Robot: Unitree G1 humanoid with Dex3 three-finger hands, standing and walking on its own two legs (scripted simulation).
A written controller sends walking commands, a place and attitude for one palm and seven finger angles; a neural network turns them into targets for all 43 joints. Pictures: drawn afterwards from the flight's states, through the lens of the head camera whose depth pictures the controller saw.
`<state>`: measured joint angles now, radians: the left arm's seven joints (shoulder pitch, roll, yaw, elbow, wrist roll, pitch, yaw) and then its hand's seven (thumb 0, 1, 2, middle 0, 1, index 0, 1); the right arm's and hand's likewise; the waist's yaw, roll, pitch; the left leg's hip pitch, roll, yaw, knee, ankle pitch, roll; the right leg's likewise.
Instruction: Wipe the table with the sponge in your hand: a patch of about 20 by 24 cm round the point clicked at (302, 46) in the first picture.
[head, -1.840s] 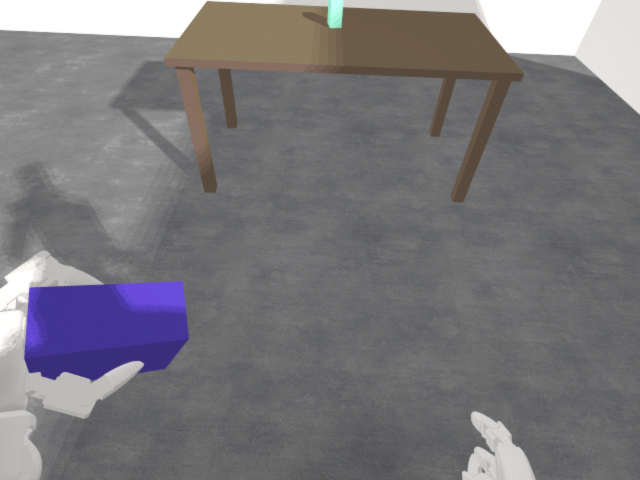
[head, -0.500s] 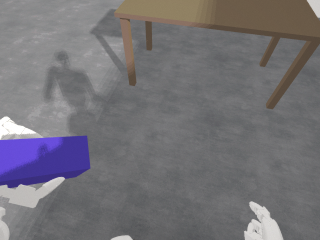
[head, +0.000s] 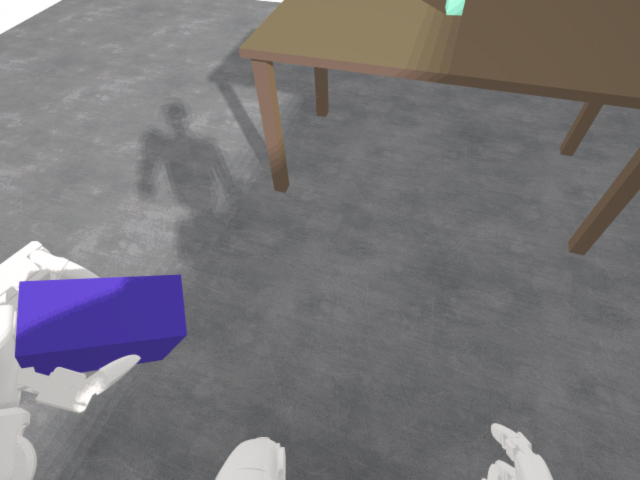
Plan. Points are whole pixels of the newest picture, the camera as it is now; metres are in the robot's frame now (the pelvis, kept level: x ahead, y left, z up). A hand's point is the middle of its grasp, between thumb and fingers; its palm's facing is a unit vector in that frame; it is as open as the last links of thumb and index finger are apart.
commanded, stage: walk to a spot facing it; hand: left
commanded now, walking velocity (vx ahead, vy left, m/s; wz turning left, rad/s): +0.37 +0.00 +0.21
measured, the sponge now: (127, 325) +0.23 +0.20 +0.14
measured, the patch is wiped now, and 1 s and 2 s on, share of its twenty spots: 0.00 0.00 0.00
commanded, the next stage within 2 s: none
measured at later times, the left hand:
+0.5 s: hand (124, 212) +0.34 +0.22 +0.18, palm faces +0.44 -0.77 -0.46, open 9.9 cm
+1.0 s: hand (144, 137) +0.47 +0.25 +0.18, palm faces +0.56 -0.71 -0.43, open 9.9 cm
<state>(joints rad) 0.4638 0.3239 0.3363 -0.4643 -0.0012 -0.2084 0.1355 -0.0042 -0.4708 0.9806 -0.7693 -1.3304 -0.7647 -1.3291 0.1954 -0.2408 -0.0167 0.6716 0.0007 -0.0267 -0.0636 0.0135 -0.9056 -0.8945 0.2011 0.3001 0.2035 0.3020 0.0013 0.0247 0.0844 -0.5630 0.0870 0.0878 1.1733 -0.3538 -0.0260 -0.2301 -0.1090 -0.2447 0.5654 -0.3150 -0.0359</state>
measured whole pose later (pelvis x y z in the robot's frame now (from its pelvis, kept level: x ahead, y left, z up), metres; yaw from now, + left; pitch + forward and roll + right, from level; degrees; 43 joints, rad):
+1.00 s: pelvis +0.29 -0.03 -0.01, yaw +11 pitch -1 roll +1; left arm 0.40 0.42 0.41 -0.53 -0.02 -0.22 0.16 0.00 -0.47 0.98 -0.77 -1.33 -0.76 -1.33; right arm 0.15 -0.19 -0.05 0.58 0.01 -0.05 -0.06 0.01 -0.91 -0.90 0.19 0.30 0.20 0.30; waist -0.02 -0.04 0.09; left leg -0.37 0.07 0.15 0.65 -0.26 0.03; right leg -0.42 -0.11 -0.08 1.20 -0.53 0.03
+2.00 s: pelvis +0.55 -0.06 -0.01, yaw +38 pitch -1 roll -1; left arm 0.45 0.37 0.37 -0.52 -0.03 -0.17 0.14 0.00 -0.47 0.99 -0.77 -1.33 -0.76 -1.33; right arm 0.23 -0.15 0.04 0.63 0.01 -0.08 -0.06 0.01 -0.90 -0.89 0.20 0.30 0.21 0.30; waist 0.05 0.05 0.03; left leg -0.47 0.05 -0.04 0.86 -0.43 -0.01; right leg -0.30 -0.09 -0.15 0.60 -0.27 0.02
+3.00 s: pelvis +0.55 -0.12 +0.00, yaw +34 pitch +2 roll +2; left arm 0.49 0.40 0.37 -0.52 -0.04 -0.20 0.13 0.00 -0.48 0.99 -0.76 -1.34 -0.75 -1.34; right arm 0.20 -0.30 -0.04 0.54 0.01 0.02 -0.03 0.01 -0.91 -0.90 0.20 0.30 0.20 0.30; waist 0.01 -0.04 0.00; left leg -0.21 0.01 0.07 0.48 -0.39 -0.03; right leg -0.43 0.11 0.08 0.43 -0.03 -0.08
